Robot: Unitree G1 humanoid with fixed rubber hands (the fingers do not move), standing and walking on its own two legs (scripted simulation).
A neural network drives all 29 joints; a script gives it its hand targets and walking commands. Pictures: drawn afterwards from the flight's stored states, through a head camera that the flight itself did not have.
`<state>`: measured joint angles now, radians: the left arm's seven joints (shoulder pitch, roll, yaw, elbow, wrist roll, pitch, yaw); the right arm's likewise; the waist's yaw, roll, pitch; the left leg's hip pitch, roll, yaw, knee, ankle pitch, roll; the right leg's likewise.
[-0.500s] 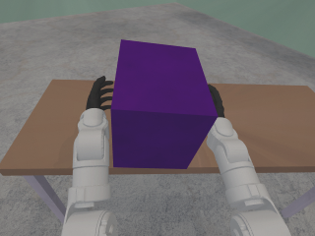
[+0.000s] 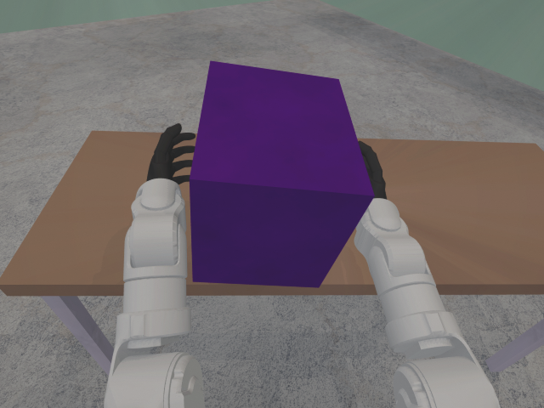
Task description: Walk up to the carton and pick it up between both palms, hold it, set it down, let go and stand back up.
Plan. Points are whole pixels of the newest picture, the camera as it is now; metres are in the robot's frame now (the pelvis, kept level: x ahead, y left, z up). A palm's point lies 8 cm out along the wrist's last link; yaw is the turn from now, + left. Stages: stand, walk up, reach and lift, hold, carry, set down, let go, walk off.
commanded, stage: hold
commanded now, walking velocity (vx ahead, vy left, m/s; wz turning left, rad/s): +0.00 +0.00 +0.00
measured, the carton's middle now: (266, 178) +0.41 +0.01 +0.14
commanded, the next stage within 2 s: none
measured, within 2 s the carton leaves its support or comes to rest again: neither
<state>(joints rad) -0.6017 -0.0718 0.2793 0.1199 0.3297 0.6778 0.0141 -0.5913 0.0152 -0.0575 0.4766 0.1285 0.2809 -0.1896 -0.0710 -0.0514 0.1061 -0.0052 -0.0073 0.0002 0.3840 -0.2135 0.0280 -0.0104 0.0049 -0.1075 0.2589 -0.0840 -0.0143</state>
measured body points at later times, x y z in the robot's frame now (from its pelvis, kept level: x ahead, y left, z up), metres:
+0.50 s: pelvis +0.00 +0.00 +0.00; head -0.02 +0.03 +0.45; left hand +0.38 +0.16 +0.17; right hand +0.37 -0.13 +0.15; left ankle +0.01 +0.10 -0.75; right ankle +0.05 -0.11 -0.75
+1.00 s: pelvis +0.00 +0.00 +0.00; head -0.02 +0.03 +0.45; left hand +0.38 +0.15 +0.17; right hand +0.37 -0.14 +0.15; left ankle +0.01 +0.10 -0.75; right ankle +0.05 -0.11 -0.75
